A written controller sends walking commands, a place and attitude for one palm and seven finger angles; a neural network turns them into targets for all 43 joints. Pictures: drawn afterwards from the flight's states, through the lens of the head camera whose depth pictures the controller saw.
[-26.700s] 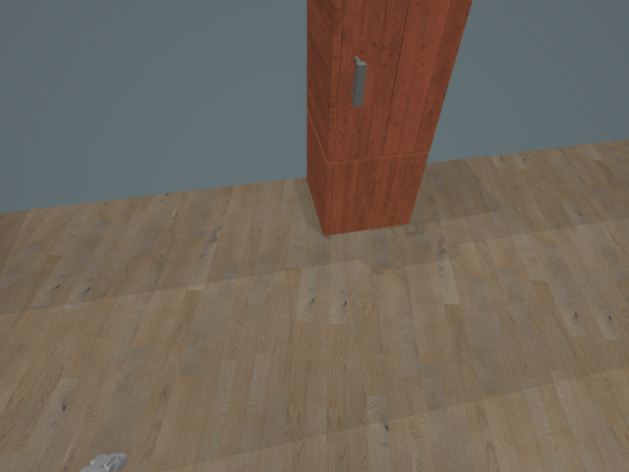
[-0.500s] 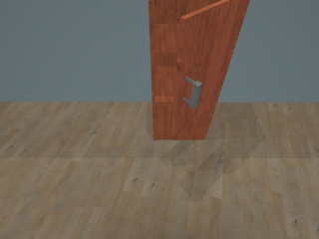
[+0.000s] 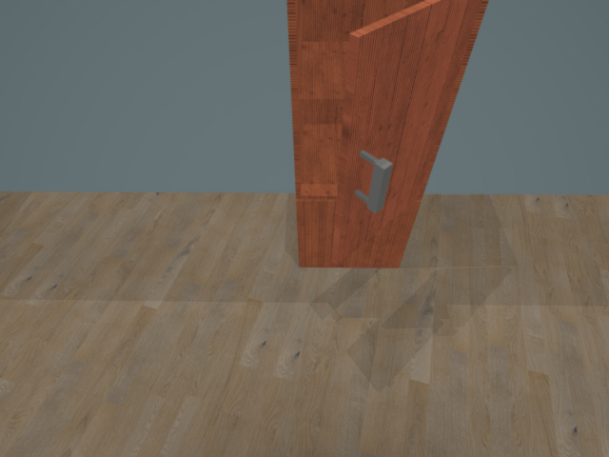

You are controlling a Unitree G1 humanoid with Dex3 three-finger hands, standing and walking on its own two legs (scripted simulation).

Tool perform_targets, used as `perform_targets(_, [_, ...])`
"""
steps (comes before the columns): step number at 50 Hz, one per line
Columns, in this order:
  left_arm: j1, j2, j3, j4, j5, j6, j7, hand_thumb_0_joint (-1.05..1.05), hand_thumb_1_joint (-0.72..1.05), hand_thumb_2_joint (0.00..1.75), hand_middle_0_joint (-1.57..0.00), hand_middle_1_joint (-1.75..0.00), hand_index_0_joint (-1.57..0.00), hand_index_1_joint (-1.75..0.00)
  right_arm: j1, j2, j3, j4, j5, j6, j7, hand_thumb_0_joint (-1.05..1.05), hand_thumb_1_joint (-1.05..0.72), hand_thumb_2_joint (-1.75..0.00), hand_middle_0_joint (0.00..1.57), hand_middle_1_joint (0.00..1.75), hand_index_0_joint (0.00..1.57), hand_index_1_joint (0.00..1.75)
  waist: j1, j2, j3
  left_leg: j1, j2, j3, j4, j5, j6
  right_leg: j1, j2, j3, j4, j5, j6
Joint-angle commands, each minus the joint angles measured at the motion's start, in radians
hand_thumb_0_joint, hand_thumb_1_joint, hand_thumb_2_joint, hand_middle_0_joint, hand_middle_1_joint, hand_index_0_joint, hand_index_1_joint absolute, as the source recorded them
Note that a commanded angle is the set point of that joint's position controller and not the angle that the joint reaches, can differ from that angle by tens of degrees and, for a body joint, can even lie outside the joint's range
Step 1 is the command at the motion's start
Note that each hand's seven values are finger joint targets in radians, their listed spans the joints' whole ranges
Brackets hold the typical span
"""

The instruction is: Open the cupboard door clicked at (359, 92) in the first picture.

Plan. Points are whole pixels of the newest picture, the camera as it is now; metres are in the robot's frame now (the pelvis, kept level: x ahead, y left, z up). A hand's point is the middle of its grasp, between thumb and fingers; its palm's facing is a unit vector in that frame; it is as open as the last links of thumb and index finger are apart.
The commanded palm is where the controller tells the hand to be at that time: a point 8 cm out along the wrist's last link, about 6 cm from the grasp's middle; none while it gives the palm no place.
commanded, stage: look to check the result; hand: left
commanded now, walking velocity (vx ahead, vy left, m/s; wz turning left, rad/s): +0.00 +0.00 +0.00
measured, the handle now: (370, 181) +0.63 -0.09 -0.06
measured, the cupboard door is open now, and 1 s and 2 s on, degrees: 43 43 43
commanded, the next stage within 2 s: walk to a spot facing it in 0.12 s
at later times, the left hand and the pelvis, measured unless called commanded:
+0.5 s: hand out of the picture +0.07 +0.20 -0.17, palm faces -0.07 -0.96 -0.28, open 7.4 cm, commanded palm none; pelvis +0.00 -0.01 -0.01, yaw -6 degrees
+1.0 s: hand out of the picture +0.08 +0.13 -0.16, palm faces -0.26 -0.92 -0.30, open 7.4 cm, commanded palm none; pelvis -0.01 -0.06 +0.00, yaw -20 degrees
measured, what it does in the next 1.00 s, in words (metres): lifts its left foot, turning right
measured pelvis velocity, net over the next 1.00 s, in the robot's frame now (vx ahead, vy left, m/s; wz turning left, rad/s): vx -0.01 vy -0.06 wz -0.36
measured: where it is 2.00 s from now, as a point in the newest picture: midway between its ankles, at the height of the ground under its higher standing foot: outside the picture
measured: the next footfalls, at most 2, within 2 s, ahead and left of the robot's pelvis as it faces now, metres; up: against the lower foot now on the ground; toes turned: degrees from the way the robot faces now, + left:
left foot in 1.32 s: +0.12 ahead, +0.07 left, +0.00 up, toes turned -35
right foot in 1.74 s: -0.04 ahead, -0.13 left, +0.00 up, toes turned -51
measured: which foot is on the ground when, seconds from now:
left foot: down 0.00-0.68, up 0.70-1.00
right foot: down 0.00-1.00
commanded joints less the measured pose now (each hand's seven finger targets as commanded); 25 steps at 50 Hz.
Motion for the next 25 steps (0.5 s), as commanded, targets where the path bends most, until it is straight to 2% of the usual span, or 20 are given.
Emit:
perform_targets(1, [-0.011,0.179,0.031,-0.050,0.001,-0.018,0.006,0.00,0.90,0.90,-0.20,-0.30,-0.20,-0.30,0.008,-0.163,-0.024,-0.039,-0.005,-0.016,-0.009,0.00,-0.90,-0.90,0.20,0.30,0.20,0.30,-0.004,-0.026,-0.082,0.004,0.124,-0.091,-0.040,0.240,0.014,0.050,-0.117,0.103,-0.038,0.225,-0.036])
perform_targets(5, [-0.013,0.188,0.031,-0.055,0.001,-0.019,0.005,0.00,0.90,0.90,-0.20,-0.30,-0.20,-0.30,0.001,-0.173,-0.023,-0.042,-0.002,-0.016,-0.009,0.00,-0.90,-0.90,0.20,0.30,0.20,0.30,-0.001,-0.036,-0.084,0.008,0.123,-0.093,-0.042,0.241,0.014,0.057,-0.117,0.103,-0.046,0.229,-0.036])
perform_targets(13, [-0.031,0.197,0.031,-0.060,0.000,-0.019,0.004,0.00,0.90,0.90,-0.20,-0.30,-0.20,-0.30,-0.006,-0.183,-0.022,-0.042,-0.006,-0.017,-0.010,0.00,-0.90,-0.90,0.20,0.30,0.20,0.30,-0.004,-0.011,-0.094,0.030,0.128,-0.081,-0.045,0.263,0.009,0.065,-0.117,0.116,-0.047,0.266,-0.039])
perform_targets(14, [-0.033,0.192,0.033,-0.064,0.001,-0.015,0.004,0.00,0.90,0.90,-0.20,-0.30,-0.20,-0.30,0.003,-0.175,-0.023,-0.041,-0.007,-0.015,-0.013,0.00,-0.90,-0.90,0.20,0.30,0.20,0.30,-0.007,-0.010,-0.097,0.039,0.133,-0.070,-0.031,0.271,0.005,0.056,-0.115,0.121,-0.036,0.293,-0.039])
perform_targets(16, [-0.006,0.124,0.025,-0.062,0.000,0.005,0.008,0.00,0.90,0.90,-0.20,-0.30,-0.20,-0.30,0.046,-0.096,-0.011,-0.035,-0.007,0.000,-0.017,0.00,-0.90,-0.90,0.20,0.30,0.20,0.30,-0.012,-0.027,-0.088,0.037,0.139,-0.037,0.006,0.273,-0.006,0.026,-0.115,0.124,-0.003,0.335,-0.029])
perform_targets(19, [0.009,0.133,0.041,-0.087,0.003,0.024,0.006,0.00,0.90,0.90,-0.20,-0.30,-0.20,-0.30,0.073,-0.109,-0.027,-0.057,-0.007,0.015,-0.026,0.00,-0.90,-0.90,0.20,0.30,0.20,0.30,-0.013,-0.041,-0.080,0.028,0.150,0.001,0.049,0.233,-0.009,-0.017,-0.103,0.152,0.053,0.354,-0.035])
perform_targets(22, [0.012,0.136,0.053,-0.129,0.007,0.040,-0.001,0.00,0.90,0.90,-0.20,-0.30,-0.20,-0.30,0.080,-0.125,-0.045,-0.095,-0.008,0.025,-0.032,0.00,-0.90,-0.90,0.20,0.30,0.20,0.30,-0.016,-0.016,-0.065,0.018,0.177,0.007,0.069,0.193,0.004,-0.085,-0.076,0.163,0.117,0.313,-0.037])
perform_targets(25, [0.011,0.115,0.061,-0.169,0.010,0.050,-0.012,0.00,0.90,0.90,-0.20,-0.30,-0.20,-0.30,0.084,-0.146,-0.059,-0.130,-0.011,0.028,-0.035,0.00,-0.90,-0.90,0.20,0.30,0.20,0.30,-0.012,0.046,-0.060,0.009,0.240,-0.030,0.050,0.146,0.043,-0.157,-0.025,0.145,0.224,0.186,-0.026])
